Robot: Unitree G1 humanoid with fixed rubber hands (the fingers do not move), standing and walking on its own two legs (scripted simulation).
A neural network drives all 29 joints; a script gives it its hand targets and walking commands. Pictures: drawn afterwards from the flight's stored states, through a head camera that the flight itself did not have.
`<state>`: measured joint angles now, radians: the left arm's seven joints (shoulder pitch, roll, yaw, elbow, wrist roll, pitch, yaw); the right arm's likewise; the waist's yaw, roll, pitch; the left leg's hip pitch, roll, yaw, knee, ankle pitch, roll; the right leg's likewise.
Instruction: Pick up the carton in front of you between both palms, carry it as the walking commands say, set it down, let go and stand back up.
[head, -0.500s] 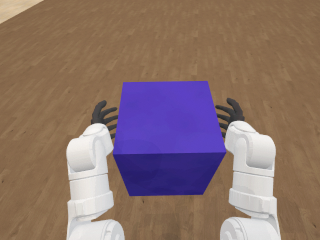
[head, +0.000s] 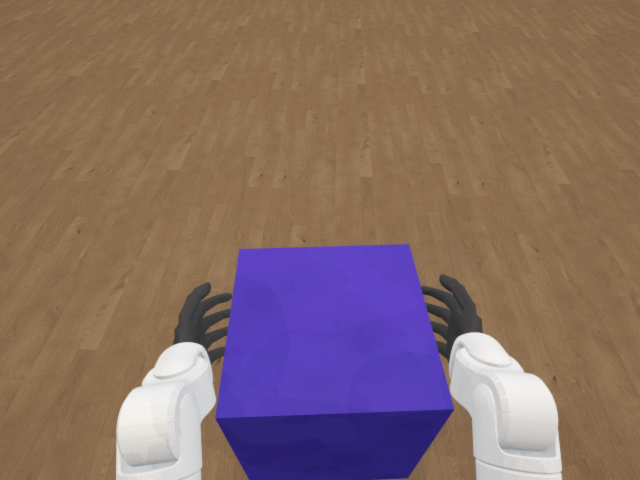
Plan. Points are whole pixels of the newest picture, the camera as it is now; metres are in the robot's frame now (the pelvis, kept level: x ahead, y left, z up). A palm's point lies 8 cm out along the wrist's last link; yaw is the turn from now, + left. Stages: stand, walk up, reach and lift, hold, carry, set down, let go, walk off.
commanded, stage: carry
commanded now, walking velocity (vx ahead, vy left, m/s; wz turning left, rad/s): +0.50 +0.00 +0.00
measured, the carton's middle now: (327, 369) +0.27 +0.00 -0.01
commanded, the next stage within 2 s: none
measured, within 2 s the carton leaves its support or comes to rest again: neither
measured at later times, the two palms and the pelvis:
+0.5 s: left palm (245, 188) +0.53 +0.11 +0.07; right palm (426, 173) +0.56 -0.18 +0.07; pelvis +0.33 -0.06 +0.00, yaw +4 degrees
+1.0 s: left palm (235, 86) +0.88 +0.16 +0.07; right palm (373, 82) +0.87 -0.14 +0.08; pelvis +0.65 +0.02 +0.00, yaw +0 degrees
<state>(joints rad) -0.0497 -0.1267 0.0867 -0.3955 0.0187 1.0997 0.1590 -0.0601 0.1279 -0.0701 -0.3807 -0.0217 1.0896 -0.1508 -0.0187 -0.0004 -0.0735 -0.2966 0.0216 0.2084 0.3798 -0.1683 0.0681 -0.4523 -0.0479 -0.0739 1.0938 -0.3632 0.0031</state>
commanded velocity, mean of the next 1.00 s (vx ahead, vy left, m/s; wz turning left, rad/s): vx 0.50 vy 0.00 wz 0.00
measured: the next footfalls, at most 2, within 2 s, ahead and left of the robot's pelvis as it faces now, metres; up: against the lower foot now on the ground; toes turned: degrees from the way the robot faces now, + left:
right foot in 0.32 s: +0.41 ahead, -0.14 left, +0.00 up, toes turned -9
left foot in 0.84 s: +0.72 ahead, +0.11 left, +0.00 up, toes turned +14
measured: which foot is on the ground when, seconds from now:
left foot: down 0.00-0.34, up 0.36-0.82, down 0.84-1.00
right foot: up 0.00-0.30, down 0.32-0.86, up 0.88-1.00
